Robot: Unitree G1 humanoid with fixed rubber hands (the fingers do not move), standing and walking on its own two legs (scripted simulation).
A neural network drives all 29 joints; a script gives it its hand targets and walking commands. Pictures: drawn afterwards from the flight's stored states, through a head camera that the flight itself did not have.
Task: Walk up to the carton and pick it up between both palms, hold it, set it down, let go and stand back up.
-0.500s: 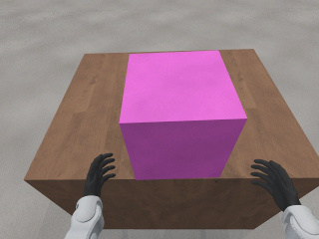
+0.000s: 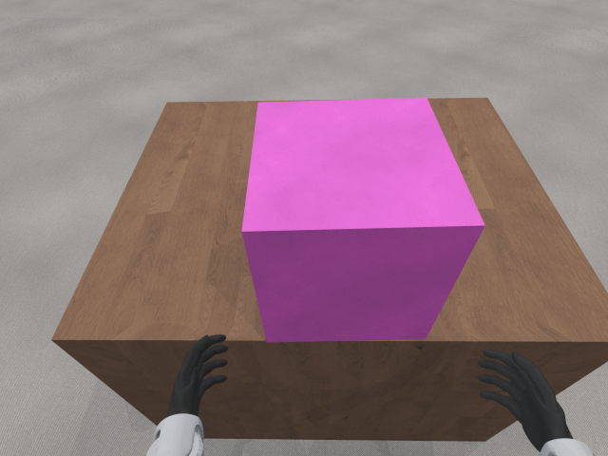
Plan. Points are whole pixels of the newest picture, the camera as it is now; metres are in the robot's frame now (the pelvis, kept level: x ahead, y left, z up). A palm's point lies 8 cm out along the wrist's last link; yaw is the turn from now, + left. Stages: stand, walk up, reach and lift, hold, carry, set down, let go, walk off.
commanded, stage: set down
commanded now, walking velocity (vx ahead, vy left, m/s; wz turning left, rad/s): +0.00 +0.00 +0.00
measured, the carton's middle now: (344, 223) +0.44 -0.02 +0.04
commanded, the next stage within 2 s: none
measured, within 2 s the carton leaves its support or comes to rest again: neither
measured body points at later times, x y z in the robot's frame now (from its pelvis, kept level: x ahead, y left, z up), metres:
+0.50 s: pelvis +0.01 -0.01 +0.00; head +0.02 +0.00 +0.45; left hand +0.17 +0.19 -0.06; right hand +0.15 -0.25 -0.06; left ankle +0.00 +0.11 -0.75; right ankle -0.02 -0.11 -0.75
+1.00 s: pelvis +0.01 +0.00 +0.00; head +0.04 +0.00 +0.45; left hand +0.17 +0.20 -0.09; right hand +0.16 -0.24 -0.09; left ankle +0.00 +0.11 -0.75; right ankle -0.02 -0.11 -0.75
